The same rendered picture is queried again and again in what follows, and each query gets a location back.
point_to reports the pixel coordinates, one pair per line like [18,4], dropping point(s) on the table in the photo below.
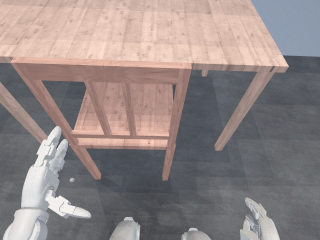
[219,35]

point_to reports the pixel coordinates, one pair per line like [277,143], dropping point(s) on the chair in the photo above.
[127,104]

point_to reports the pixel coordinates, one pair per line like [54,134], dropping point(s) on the left robot hand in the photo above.
[42,175]

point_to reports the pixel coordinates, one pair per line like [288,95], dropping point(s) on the left robot forearm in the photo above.
[29,224]

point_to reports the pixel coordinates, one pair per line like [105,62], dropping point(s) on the robot thigh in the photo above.
[126,230]
[194,235]

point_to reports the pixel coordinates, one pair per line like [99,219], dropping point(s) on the right robot thigh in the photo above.
[194,235]

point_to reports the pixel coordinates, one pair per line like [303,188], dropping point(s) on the left robot thigh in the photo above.
[126,230]

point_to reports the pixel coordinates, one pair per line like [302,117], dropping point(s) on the right robot hand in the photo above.
[263,227]

